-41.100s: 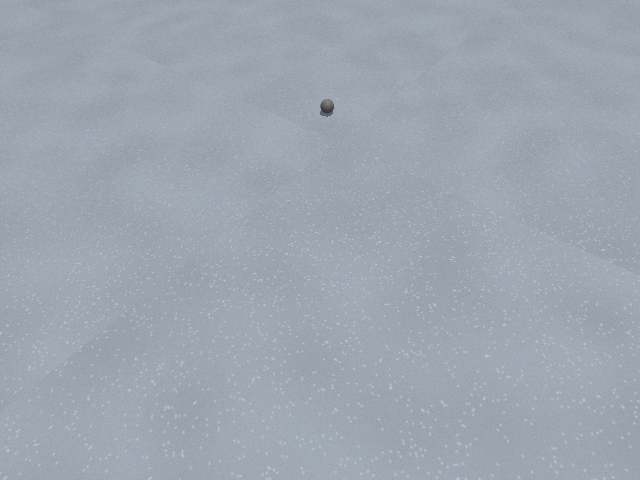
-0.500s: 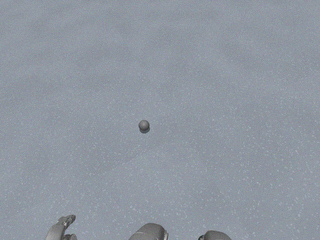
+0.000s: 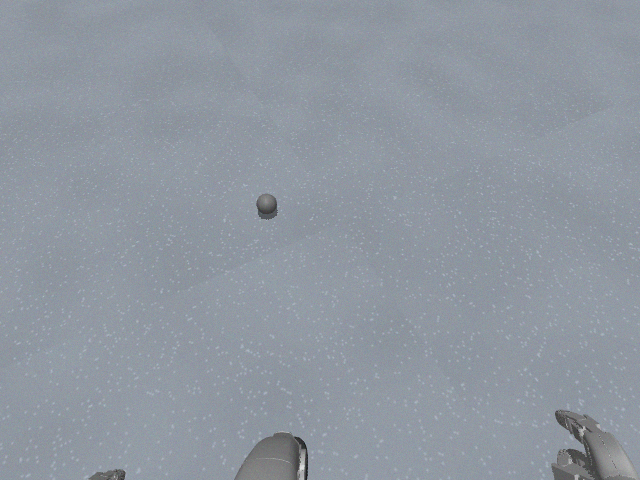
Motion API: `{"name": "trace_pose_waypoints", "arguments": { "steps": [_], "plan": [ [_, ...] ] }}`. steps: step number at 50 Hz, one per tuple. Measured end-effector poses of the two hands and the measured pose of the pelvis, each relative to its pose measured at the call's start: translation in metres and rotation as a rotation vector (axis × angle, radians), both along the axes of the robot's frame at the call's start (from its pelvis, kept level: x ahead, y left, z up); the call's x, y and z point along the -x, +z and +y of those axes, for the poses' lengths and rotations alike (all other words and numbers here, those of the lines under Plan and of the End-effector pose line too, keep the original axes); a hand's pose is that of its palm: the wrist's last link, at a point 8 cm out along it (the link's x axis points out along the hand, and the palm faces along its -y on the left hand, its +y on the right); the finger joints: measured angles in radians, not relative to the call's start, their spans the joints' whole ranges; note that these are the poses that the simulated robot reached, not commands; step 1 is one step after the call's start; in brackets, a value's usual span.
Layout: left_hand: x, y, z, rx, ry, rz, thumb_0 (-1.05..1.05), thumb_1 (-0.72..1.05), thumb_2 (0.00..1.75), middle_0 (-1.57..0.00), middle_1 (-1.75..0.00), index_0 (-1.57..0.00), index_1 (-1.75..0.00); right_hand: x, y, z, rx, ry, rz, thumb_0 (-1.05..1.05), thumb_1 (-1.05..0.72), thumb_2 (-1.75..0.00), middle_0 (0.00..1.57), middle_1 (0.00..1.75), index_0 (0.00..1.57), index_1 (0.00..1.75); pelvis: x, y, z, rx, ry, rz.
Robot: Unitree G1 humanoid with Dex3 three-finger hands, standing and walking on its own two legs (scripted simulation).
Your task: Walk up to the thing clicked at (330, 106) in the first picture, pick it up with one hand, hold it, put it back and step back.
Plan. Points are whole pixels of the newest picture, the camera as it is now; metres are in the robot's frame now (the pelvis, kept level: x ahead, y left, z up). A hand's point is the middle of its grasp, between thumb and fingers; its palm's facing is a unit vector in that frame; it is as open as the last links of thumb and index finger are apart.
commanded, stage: step back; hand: left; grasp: from above
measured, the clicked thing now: (266, 203) +1.03 +0.32 -0.72
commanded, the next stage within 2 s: stand in 1.14 s
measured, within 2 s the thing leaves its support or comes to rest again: neither
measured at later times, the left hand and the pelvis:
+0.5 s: hand out of the picture -0.01 +0.28 -0.14, palm faces +0.08 -0.93 -0.37, open 7.4 cm; pelvis -0.05 +0.00 +0.01, yaw +5 degrees
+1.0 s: hand out of the picture +0.07 +0.25 -0.14, palm faces +0.13 -0.91 -0.39, open 7.4 cm; pelvis +0.00 -0.03 +0.00, yaw +7 degrees
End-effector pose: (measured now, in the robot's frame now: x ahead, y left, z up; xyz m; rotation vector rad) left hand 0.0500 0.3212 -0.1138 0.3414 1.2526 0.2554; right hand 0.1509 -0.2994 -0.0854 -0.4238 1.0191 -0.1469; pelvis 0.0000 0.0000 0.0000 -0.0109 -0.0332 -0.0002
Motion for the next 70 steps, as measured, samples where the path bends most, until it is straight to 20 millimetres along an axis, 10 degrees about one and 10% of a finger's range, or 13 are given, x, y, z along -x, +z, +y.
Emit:
{"name": "trace_pose_waypoints", "arguments": {
  "steps": [8,19,29,37,58,70],
  "plan": [
    [0.085,0.025,-0.021,-0.032,0.052,0.046,0.01,0.91,0.9,-0.21,-0.3,-0.2,-0.3,0.081,-0.018,-0.023,-0.06,-0.079,0.083,0.0,-0.9,-0.9,0.2,0.3,0.21,0.3,0.036,0.01,-0.016,-0.04,-0.013,-0.013],
    [0.089,0.023,0.003,-0.034,0.089,-0.078,0.01,0.9,0.9,-0.21,-0.3,-0.2,-0.3,0.154,-0.026,-0.016,-0.021,-0.048,0.269,0.01,-0.9,-0.9,0.2,0.3,0.21,0.29,0.056,0.005,-0.007,-0.031,0.102,-0.009],
    [0.052,0.016,-0.01,0.036,0.04,-0.092,0.01,0.91,0.9,-0.21,-0.3,-0.2,-0.3,0.139,0.002,-0.02,0.002,-0.068,0.148,0.0,-0.9,-0.9,0.21,0.3,0.21,0.3,0.042,0.014,-0.01,-0.022,0.088,-0.019],
    [0.013,0.011,-0.041,0.01,0.032,-0.132,0.01,0.91,0.9,-0.21,-0.3,-0.2,-0.3,0.1,-0.027,-0.047,-0.016,-0.077,0.148,0.0,-0.9,-0.9,0.2,0.3,0.21,0.3,0.022,-0.002,-0.035,0.005,0.081,-0.034],
    [-0.013,0.01,-0.017,-0.003,0.09,-0.09,0.01,0.91,0.9,-0.21,-0.3,-0.2,-0.3,0.05,-0.028,-0.014,-0.034,-0.039,0.221,0.0,-0.9,-0.9,0.2,0.3,0.21,0.3,-0.011,0.005,-0.019,-0.005,0.1,0.003],
    [-0.026,0.016,-0.043,0.068,0.071,-0.079,0.01,0.91,0.9,-0.21,-0.3,-0.2,-0.3,-0.004,-0.007,-0.002,-0.068,0.0,0.097,0.0,-0.9,-0.9,0.2,0.3,0.21,0.3,-0.022,0.021,-0.021,-0.011,0.106,-0.011]
  ]
}}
